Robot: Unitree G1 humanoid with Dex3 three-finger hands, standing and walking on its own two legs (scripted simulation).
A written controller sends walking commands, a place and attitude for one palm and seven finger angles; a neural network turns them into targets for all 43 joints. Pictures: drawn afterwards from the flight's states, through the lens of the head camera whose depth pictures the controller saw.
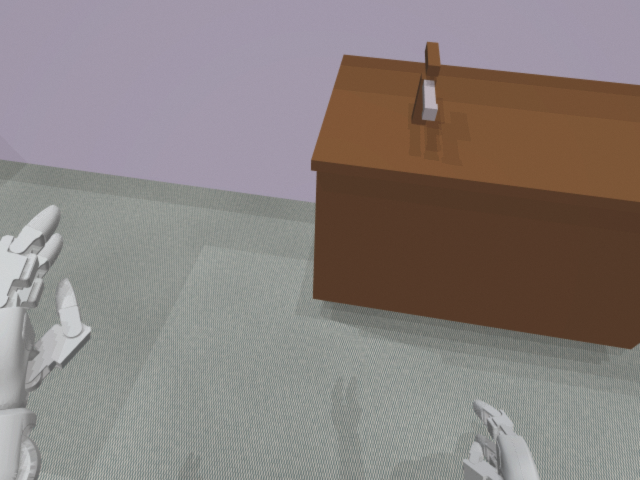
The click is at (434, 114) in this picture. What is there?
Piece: tap's lever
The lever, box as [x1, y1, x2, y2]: [422, 103, 437, 120]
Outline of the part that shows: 424,103 422,119 434,120 437,110 437,104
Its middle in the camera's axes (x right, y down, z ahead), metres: +0.24 -0.28 +0.85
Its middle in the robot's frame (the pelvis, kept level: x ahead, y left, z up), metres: +0.84 -0.18 +0.05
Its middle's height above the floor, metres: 0.82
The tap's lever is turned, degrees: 0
